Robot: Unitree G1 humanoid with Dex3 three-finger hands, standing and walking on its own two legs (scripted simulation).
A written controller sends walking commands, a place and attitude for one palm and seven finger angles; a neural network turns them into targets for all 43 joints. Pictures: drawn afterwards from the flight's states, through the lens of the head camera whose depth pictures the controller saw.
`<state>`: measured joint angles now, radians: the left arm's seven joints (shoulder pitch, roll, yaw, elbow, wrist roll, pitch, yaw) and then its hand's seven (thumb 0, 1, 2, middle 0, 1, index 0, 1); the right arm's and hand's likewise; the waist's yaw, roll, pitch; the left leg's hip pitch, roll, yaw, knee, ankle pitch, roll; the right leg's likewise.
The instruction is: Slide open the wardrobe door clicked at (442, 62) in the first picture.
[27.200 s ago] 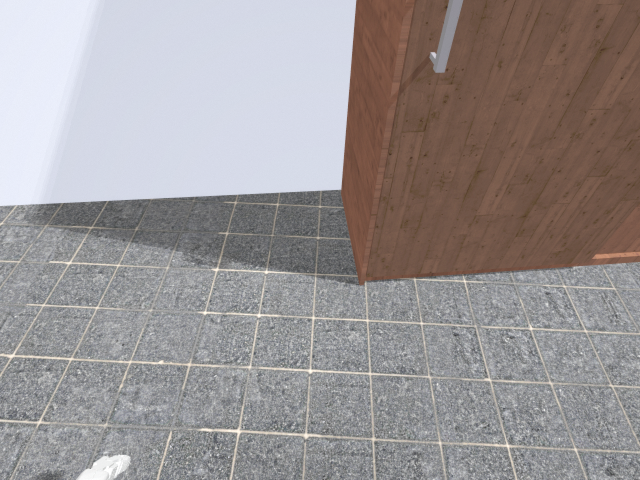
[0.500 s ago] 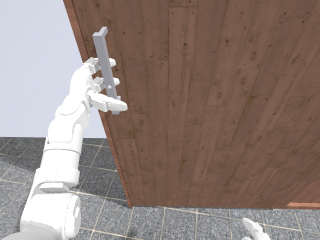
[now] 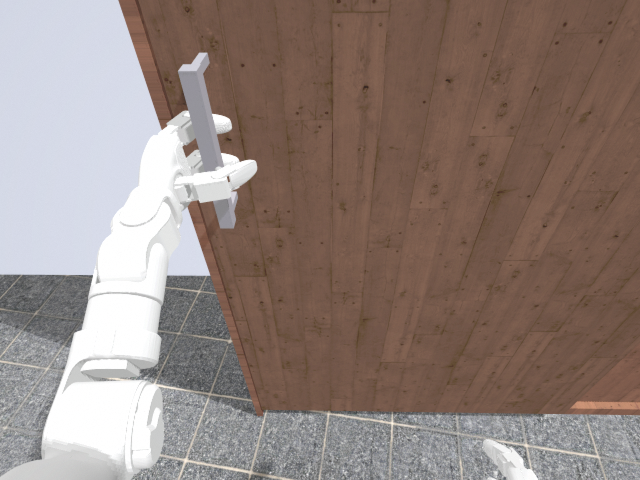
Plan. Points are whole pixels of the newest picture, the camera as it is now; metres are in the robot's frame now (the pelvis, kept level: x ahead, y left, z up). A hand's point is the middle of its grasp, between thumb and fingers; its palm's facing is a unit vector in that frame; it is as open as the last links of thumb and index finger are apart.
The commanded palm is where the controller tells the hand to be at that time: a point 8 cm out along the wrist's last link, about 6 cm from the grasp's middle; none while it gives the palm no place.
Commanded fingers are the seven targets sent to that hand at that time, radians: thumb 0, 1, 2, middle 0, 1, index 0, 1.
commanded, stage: grip the handle and tug to test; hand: left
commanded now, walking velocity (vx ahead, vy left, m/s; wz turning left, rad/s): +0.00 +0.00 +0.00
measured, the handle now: (215, 148) +0.46 +0.17 +0.21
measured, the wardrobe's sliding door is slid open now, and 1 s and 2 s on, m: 0.00 0.00 0.00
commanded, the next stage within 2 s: tug the door sideways, standing still in 0.94 s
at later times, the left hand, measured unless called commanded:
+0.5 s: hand (223, 171) +0.41 +0.14 +0.22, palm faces +0.06 -1.00 +0.01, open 5.7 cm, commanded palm +0.38 +0.20 +0.21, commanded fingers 0.00 0.90 0.90 -0.45 -1.40 -0.45 -1.40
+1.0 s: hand (224, 175) +0.40 +0.14 +0.21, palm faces +0.03 -1.00 +0.00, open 5.9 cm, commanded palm +0.35 +0.20 +0.21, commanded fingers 0.00 0.90 0.90 -0.45 -1.40 -0.45 -1.40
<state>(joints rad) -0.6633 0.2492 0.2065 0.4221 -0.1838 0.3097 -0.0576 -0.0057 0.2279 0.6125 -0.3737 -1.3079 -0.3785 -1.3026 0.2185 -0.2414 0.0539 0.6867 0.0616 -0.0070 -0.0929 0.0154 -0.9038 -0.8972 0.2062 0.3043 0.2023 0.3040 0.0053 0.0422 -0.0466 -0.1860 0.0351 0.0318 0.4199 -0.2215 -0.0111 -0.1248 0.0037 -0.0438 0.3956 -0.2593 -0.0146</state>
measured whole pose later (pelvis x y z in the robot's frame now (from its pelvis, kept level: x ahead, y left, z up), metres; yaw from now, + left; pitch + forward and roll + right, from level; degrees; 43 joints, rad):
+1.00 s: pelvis +0.03 +0.00 +0.00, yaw -3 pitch +0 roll +0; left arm -0.40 0.25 0.27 0.06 -0.20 0.41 -0.05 0.00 0.78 0.79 -0.30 -1.38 -0.27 -1.30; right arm 0.18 -0.24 0.05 0.60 0.06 0.03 -0.06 0.02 -0.90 -0.90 0.21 0.30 0.20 0.30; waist -0.02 0.04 -0.07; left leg -0.13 0.05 0.08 0.39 -0.25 -0.02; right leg -0.10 0.02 0.01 0.38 -0.28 -0.02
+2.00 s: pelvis -0.01 +0.01 +0.00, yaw +3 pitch -1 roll +0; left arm -0.77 0.15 0.06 0.46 -0.13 0.31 0.12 0.00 0.79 0.82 -0.30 -1.37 -0.24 -1.38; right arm 0.21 -0.21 0.05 0.74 0.05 -0.05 -0.06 0.02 -0.90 -0.90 0.21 0.30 0.20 0.30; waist 0.04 0.03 -0.01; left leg -0.23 0.00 -0.02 0.48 -0.22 0.00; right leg -0.15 -0.03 -0.09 0.45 -0.28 0.00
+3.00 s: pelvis +0.10 -0.18 -0.03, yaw +10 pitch -2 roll -1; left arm -0.47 0.23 0.29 -0.10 -0.09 0.03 0.19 -0.05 0.74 0.86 -0.45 -1.41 -0.08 -1.34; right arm 0.00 -0.26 -0.01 0.60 0.05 -0.13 -0.05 0.01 -0.90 -0.90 0.21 0.30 0.20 0.30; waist 0.10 0.11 0.25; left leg -0.34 0.09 -0.02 0.92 -0.59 -0.04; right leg -0.37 -0.11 -0.12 0.66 -0.23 0.04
